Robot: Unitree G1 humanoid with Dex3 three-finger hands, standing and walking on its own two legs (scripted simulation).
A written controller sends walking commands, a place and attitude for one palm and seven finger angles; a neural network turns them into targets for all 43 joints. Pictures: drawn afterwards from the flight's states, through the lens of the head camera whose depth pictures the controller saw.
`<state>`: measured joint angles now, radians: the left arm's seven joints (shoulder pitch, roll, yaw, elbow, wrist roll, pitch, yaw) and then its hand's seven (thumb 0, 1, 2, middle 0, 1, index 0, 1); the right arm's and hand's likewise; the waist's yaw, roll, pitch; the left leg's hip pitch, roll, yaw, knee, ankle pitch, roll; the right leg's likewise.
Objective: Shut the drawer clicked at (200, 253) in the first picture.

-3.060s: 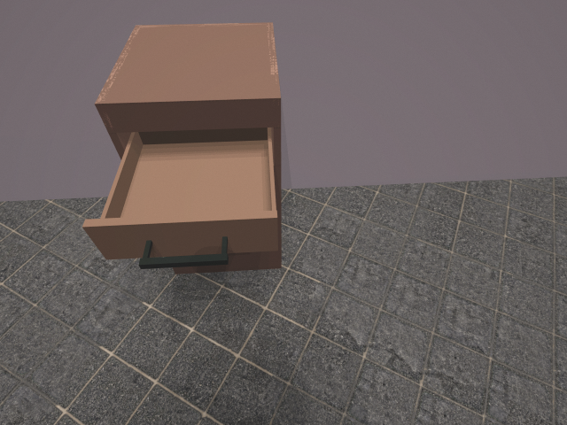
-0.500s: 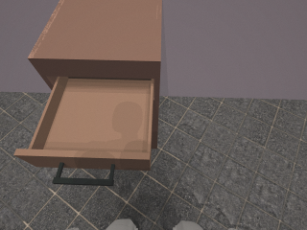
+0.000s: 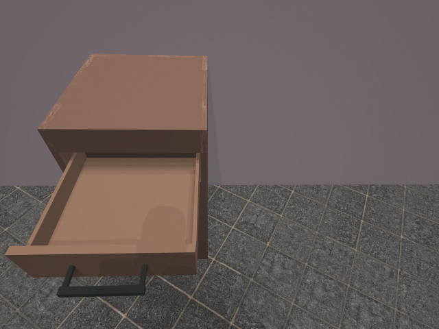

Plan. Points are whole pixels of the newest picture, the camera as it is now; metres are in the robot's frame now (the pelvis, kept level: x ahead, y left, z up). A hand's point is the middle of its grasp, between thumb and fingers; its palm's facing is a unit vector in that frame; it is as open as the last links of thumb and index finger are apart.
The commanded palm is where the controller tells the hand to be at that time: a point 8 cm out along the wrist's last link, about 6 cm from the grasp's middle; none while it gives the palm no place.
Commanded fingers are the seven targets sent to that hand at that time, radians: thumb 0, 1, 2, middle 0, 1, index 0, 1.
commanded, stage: look again from close up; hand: left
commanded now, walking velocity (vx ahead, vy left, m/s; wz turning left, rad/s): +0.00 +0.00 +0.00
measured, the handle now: (105, 280) +0.24 +0.26 -0.12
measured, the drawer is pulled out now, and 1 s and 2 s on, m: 0.30 0.30 0.30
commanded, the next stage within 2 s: come to a stop and stand still in 0.48 s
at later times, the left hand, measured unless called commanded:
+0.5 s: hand out of the picture -0.01 +0.18 -0.17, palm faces +0.01 -0.98 -0.18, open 7.4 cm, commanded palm none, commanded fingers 0.00 0.90 0.90 -0.20 -0.30 -0.20 -0.30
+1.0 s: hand out of the picture +0.00 +0.21 -0.18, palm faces +0.02 -0.98 -0.18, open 7.4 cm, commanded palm none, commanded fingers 0.00 0.90 0.90 -0.20 -0.30 -0.20 -0.30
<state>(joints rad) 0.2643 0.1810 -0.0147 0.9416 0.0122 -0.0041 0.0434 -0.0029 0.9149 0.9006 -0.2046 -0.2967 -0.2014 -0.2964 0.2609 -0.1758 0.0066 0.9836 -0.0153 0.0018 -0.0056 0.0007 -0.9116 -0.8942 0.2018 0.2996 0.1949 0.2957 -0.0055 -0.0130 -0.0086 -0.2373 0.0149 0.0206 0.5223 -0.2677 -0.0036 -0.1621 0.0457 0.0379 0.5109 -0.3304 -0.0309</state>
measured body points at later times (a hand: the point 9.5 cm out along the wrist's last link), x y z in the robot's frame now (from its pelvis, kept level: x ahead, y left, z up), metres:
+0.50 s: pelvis +0.00 +0.01 +0.01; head +0.00 +0.02 +0.45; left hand -0.01 +0.23 -0.16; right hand +0.00 -0.21 -0.15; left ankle +0.01 +0.12 -0.74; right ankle -0.03 -0.10 -0.74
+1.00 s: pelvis -0.01 +0.03 +0.00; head -0.02 +0.05 +0.45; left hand -0.01 +0.26 -0.16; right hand +0.02 -0.20 -0.15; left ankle +0.01 +0.12 -0.74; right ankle -0.04 -0.10 -0.74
